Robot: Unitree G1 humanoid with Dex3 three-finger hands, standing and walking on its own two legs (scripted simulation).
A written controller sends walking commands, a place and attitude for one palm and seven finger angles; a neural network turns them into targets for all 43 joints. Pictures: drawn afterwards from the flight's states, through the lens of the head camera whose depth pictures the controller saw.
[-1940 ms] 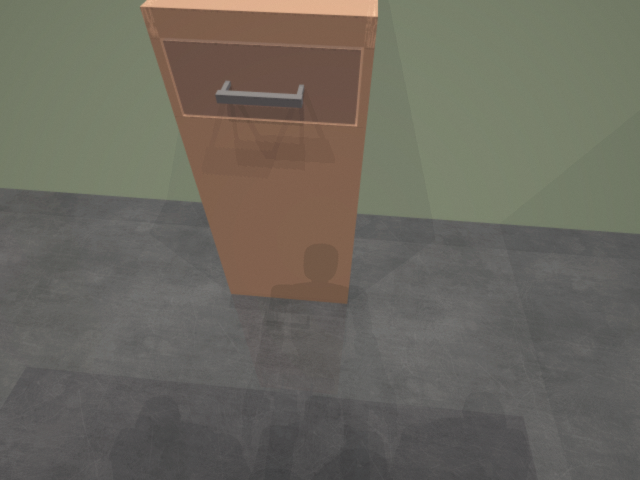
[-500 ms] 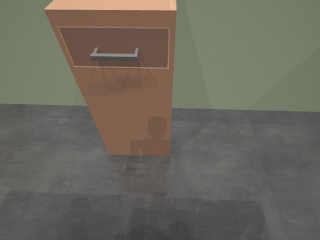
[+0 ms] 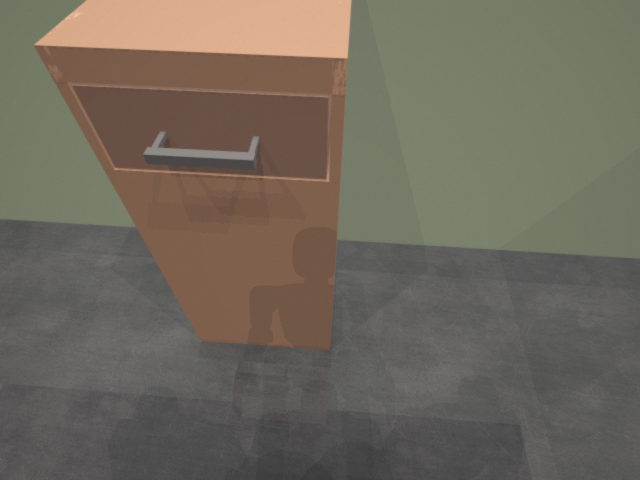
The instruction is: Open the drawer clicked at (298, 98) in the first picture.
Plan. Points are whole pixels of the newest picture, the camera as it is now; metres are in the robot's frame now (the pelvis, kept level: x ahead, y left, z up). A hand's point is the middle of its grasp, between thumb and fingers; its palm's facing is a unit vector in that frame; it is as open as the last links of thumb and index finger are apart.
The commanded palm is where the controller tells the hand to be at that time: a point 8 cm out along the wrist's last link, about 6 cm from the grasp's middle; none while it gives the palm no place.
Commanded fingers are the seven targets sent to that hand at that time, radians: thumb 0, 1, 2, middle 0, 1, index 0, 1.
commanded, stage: come to a stop and stand still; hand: left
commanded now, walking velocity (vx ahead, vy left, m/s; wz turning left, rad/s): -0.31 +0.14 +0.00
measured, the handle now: (204, 149) +0.56 +0.22 +0.08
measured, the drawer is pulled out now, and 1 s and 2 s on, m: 0.00 0.00 0.00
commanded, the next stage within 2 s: look again from close up in 1.18 s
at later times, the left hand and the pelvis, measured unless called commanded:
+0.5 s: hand out of the picture +0.06 +0.21 -0.16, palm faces +0.06 -0.98 -0.21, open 7.4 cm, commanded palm none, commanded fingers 0.00 0.90 0.90 -0.20 -0.30 -0.20 -0.30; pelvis +0.00 +0.02 +0.01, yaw +1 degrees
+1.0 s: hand out of the picture -0.02 +0.13 -0.16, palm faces +0.03 -0.99 -0.16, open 7.3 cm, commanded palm none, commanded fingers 0.00 0.90 0.90 -0.20 -0.30 -0.20 -0.30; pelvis -0.01 -0.03 +0.01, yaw +1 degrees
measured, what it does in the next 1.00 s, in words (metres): steps on the spot: left foot, then right foot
